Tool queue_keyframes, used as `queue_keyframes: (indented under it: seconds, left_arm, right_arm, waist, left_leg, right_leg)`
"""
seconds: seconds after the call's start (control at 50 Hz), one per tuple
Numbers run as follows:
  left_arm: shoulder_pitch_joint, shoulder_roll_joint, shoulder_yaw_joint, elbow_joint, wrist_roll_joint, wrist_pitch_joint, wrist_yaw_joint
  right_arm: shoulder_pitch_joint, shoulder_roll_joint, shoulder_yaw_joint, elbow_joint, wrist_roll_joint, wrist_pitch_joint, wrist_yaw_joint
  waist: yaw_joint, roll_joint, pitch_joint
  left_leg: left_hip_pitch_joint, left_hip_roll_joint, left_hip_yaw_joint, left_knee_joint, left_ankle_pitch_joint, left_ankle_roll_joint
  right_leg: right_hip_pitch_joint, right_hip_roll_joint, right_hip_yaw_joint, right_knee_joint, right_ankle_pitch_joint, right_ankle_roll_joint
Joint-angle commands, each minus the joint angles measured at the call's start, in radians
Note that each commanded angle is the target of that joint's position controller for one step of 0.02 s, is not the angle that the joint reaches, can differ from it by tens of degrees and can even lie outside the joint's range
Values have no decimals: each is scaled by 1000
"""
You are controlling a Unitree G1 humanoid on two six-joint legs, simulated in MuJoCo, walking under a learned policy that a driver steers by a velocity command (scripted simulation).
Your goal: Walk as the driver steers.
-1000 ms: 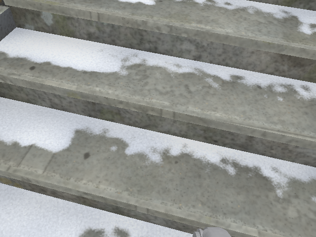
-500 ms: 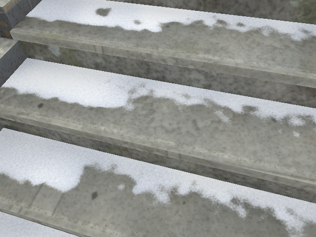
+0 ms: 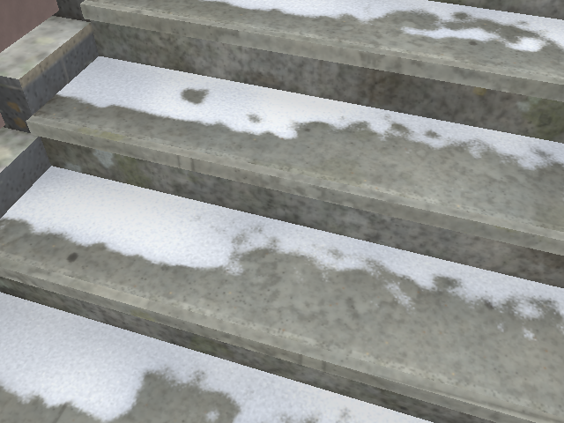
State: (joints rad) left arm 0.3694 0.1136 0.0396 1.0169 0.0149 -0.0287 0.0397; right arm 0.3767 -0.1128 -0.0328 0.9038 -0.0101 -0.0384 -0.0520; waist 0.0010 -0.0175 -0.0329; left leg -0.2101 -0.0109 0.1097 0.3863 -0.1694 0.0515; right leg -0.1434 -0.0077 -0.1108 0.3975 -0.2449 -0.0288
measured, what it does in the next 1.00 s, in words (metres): walks ahead: left foot 0.16 m higher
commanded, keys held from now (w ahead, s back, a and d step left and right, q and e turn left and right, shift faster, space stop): no key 0.36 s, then w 0.34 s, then w+e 0.30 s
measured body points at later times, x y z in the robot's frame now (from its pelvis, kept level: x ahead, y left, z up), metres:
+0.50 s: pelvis +0.03 +0.01 -0.01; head +0.03 +0.00 +0.44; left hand +0.00 +0.22 -0.16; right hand +0.00 -0.21 -0.16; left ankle +0.03 +0.09 -0.74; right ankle -0.02 -0.09 -0.74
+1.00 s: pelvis +0.26 +0.08 +0.01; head +0.27 +0.07 +0.46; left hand +0.17 +0.25 -0.14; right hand +0.58 -0.05 -0.01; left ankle +0.38 +0.19 -0.58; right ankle +0.01 -0.09 -0.68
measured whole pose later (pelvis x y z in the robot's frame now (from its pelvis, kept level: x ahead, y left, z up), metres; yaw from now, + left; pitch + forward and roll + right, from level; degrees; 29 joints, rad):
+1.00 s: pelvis +0.26 +0.08 +0.01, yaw -5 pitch +11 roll +3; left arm 0.56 0.10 -0.02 1.11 0.09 -0.14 -0.14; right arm -0.23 -0.09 0.12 0.69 -0.03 -0.02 0.08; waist 0.10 -0.07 -0.20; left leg -1.08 0.07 0.12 1.36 -0.46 0.08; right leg -0.12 -0.13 0.12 0.59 -0.19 -0.06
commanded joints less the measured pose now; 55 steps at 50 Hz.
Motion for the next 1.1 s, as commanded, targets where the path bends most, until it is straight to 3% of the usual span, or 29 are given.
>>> queue_keyframes:
  seconds: [0.02,0.36,0.4,0.46,0.54,0.58,0.6,0.62,0.66,0.68,0.72,0.74,0.76,0.78,0.8,0.82,0.84,0.86,0.88,0.9,0.92,0.94,0.96,0.98,1.0,1.02,1.04,1.06,1.1]
  left_arm:
    - [67,47,1,-7,2,-3,5]
    - [109,51,-34,26,-6,10,23]
    - [116,64,-31,27,-4,11,23]
    - [109,87,-21,-1,-4,16,15]
    - [157,64,-26,-30,10,2,-5]
    - [280,96,-18,-12,7,-12,-3]
    - [344,145,-2,6,7,-17,3]
    - [389,182,14,23,5,-13,8]
    - [368,185,22,29,14,-34,7]
    - [342,195,29,34,17,-49,6]
    - [281,166,22,34,28,-73,1]
    - [399,-70,-69,143,127,-58,-37]
    - [422,-66,-77,190,157,-43,-61]
    - [364,-60,-83,194,163,-39,-77]
    - [294,-26,-83,167,152,-51,-86]
    - [265,11,-80,140,149,-69,-75]
    - [321,18,-79,147,158,-81,-63]
    - [353,26,-84,168,141,-82,-84]
    - [221,101,-60,89,84,-73,-113]
    - [272,199,-35,102,39,-80,-146]
    - [185,278,-30,25,5,-105,-154]
    - [163,310,-25,20,25,-125,-173]
    - [209,296,-11,15,54,-149,-181]
    - [312,163,-49,22,108,-148,-197]
    - [313,110,-29,67,66,-126,-203]
    - [219,102,-5,85,17,-104,-190]
    - [123,43,-10,57,19,-105,-174]
    - [73,27,-11,37,38,-101,-154]
    - [-77,23,-24,-39,38,-64,-152]
  right_arm:
    - [71,-44,4,-9,1,-13,10]
    - [105,-57,35,81,1,-3,0]
    - [114,-73,30,90,1,2,1]
    - [130,-145,-4,91,0,26,4]
    - [80,-135,-19,69,7,29,22]
    - [-80,-119,-16,11,20,11,35]
    - [-167,-91,-8,-25,20,-5,43]
    - [-185,-89,-6,-45,-5,-17,51]
    - [-220,-116,-19,-67,-28,-31,69]
    - [-224,-103,-20,-80,-28,-33,75]
    - [-271,-70,-17,-128,-24,-35,75]
    - [-374,-9,48,-184,-35,-20,107]
    - [-380,19,66,-221,-34,-9,115]
    - [-418,17,84,-260,-46,-14,120]
    - [-486,-1,92,-296,-35,-19,121]
    - [-567,-13,103,-340,-22,-24,110]
    - [-653,-14,113,-385,-9,-21,99]
    - [-798,-58,120,-440,-22,-4,80]
    - [-864,-30,141,-457,-34,27,103]
    - [-908,-43,154,-459,-13,47,126]
    - [-725,-91,131,-347,0,41,154]
    - [-512,-157,106,-248,16,31,154]
    - [-275,-207,85,-167,-9,25,137]
    - [21,-239,70,-86,-28,32,123]
    - [287,-337,32,39,-53,39,115]
    - [302,-379,-2,91,-61,6,102]
    - [123,-367,-1,110,-16,-29,92]
    - [-52,-283,14,106,-8,-45,92]
    - [-242,-22,78,121,-33,-42,104]
  waist:
    - [-6,18,81]
    - [-6,21,101]
    - [-11,28,103]
    - [-17,69,164]
    - [19,63,214]
    - [105,-67,198]
    - [137,-203,203]
    - [142,-253,210]
    - [119,-84,227]
    - [92,-53,207]
    - [45,-41,183]
    - [131,-112,64]
    - [86,-58,143]
    - [64,55,120]
    - [46,77,90]
    - [35,61,48]
    - [34,-37,55]
    - [50,-15,30]
    - [2,-63,30]
    - [5,-150,20]
    - [-75,-207,-30]
    - [-115,-222,-123]
    - [-161,-87,-293]
    - [-227,167,-571]
    - [-231,306,-549]
    - [-242,237,-293]
    - [-154,282,-133]
    - [-85,127,-112]
    - [13,-23,-133]
  left_leg:
    - [19,141,-166,-103,72,15]
    - [38,137,-139,-82,173,17]
    - [26,121,-145,-94,-33,32]
    - [-34,147,-239,-110,-461,107]
    - [-167,201,-348,-131,-597,161]
    - [-409,90,-193,47,-457,106]
    - [-566,-2,-49,259,-297,63]
    - [-643,5,5,417,-260,49]
    - [-800,56,-44,835,-309,20]
    - [-860,73,-74,1045,-309,22]
    - [-1024,91,-119,1402,-336,32]
    - [-1246,65,-252,1793,-392,202]
    - [-1502,63,-300,1912,-461,280]
    - [-1532,78,-268,1814,-468,308]
    - [-1436,98,-205,1660,-443,314]
    - [-1282,125,-141,1477,-386,305]
    - [-1118,139,-84,1426,-337,287]
    - [-928,162,-60,1242,-219,264]
    - [-535,128,37,997,-225,195]
    - [-390,46,24,948,-409,114]
    - [-339,-37,158,911,-298,84]
    - [-209,-60,117,842,-110,114]
    - [106,31,-87,760,146,180]
    - [556,247,-551,509,252,326]
    - [426,431,-980,183,95,408]
    - [102,419,-1007,62,-268,319]
    - [-114,372,-816,93,-503,249]
    - [-189,360,-688,116,-447,256]
    - [-254,386,-545,46,-304,222]
  right_leg:
    - [-37,-100,109,-83,73,-16]
    - [-11,-118,104,-75,121,-16]
    - [-25,-96,93,-59,-10,-29]
    - [-155,-46,69,64,-277,-58]
    - [-151,-40,111,93,-301,-103]
    - [97,-113,279,-70,-384,-163]
    - [229,-214,462,-203,-453,-211]
    - [254,-333,612,-282,-463,-285]
    - [267,-385,651,-299,-336,-345]
    - [278,-378,598,-293,-248,-342]
    - [276,-335,482,-276,-149,-301]
    - [354,-365,511,-180,-10,-308]
    - [393,-380,470,-140,25,-278]
    - [312,-334,375,-138,-37,-245]
    - [167,-246,274,-164,-75,-216]
    - [19,-171,214,-209,-67,-191]
    - [-150,-129,200,-275,-8,-182]
    - [-310,-156,240,-388,-70,-178]
    - [-586,-147,207,-529,-13,-218]
    - [-606,-182,258,-497,362,-237]
    - [-383,-212,204,-341,1011,-243]
    - [-241,-224,163,-168,1479,-181]
    - [-389,-179,170,151,1416,-107]
    - [-656,-103,240,471,831,-110]
    - [-659,49,312,952,183,-102]
    - [-748,28,389,1395,309,-116]
    - [-827,-10,329,1582,303,-127]
    - [-871,0,315,1700,275,-152]
    - [-911,-36,325,1779,319,-248]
